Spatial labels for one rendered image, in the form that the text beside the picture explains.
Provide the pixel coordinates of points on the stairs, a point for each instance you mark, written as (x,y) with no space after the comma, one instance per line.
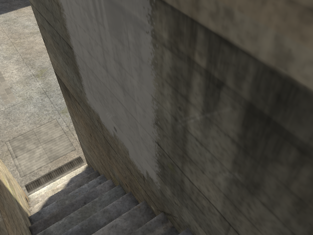
(84,202)

